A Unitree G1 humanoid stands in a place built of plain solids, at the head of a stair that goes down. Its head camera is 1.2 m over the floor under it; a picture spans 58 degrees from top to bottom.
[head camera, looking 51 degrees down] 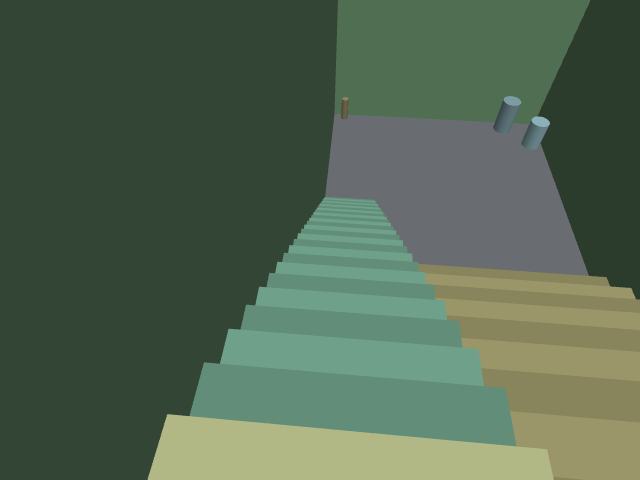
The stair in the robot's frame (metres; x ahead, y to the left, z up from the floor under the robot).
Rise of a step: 0.20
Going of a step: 0.23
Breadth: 1.00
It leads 5 degrees to the right of straight ahead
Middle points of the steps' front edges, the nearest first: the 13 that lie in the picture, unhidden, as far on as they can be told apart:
0.33 -0.09 0.00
0.56 -0.11 -0.20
0.78 -0.13 -0.40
1.01 -0.15 -0.60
1.24 -0.17 -0.79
1.47 -0.19 -0.99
1.70 -0.21 -1.19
1.93 -0.23 -1.39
2.16 -0.25 -1.59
2.39 -0.27 -1.79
2.62 -0.29 -1.99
2.85 -0.31 -2.19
3.08 -0.33 -2.38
